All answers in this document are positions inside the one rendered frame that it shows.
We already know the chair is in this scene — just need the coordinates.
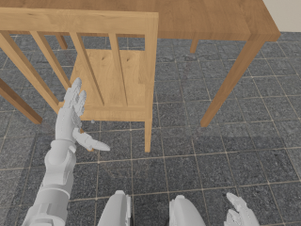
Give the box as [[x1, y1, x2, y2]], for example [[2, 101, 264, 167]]
[[0, 7, 159, 153]]

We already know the robot left shin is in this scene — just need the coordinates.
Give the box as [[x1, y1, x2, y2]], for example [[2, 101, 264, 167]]
[[115, 190, 131, 226]]

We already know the left robot hand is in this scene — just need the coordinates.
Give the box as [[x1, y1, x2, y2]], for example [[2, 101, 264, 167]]
[[55, 77, 110, 152]]

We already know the table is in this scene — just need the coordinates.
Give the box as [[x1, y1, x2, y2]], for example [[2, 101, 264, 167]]
[[0, 0, 281, 127]]

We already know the right robot hand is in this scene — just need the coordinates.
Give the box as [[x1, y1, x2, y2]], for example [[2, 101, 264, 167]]
[[224, 192, 260, 226]]

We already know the left robot forearm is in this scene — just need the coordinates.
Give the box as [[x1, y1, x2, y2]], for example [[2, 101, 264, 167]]
[[22, 138, 77, 226]]

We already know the robot left thigh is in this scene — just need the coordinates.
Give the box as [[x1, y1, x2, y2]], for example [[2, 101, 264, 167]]
[[97, 193, 132, 226]]

